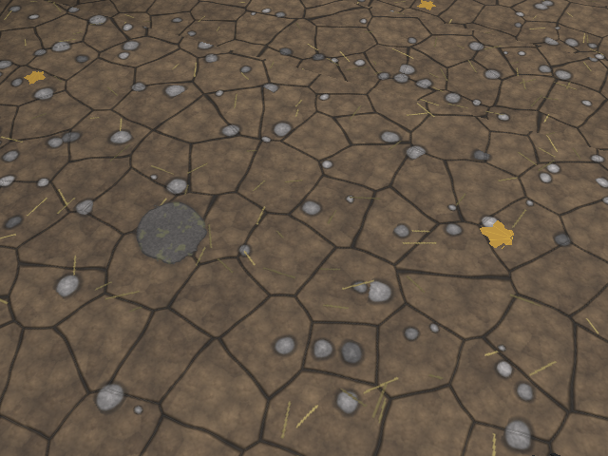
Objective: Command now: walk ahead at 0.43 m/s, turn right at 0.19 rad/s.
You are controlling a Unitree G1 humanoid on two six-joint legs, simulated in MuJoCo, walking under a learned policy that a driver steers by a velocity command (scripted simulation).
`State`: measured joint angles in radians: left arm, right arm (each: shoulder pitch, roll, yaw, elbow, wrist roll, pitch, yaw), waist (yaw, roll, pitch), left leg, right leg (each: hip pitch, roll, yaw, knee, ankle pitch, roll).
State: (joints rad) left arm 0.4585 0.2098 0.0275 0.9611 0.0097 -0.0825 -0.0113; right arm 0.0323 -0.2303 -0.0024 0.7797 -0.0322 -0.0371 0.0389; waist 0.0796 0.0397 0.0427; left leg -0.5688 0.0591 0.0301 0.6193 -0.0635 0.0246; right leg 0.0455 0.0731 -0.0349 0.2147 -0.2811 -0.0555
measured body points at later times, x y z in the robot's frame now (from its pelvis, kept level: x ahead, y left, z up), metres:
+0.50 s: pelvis +0.12 +0.02 +0.00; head +0.15 +0.01 +0.45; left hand +0.31 +0.24 -0.12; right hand +0.12 -0.25 -0.13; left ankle +0.17 +0.11 -0.74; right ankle +0.13 -0.09 -0.71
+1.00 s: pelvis +0.12 +0.01 +0.00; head +0.15 +0.00 +0.45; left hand +0.36 +0.20 -0.12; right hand +0.09 -0.28 -0.12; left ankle +0.18 +0.11 -0.72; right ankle +0.11 -0.09 -0.74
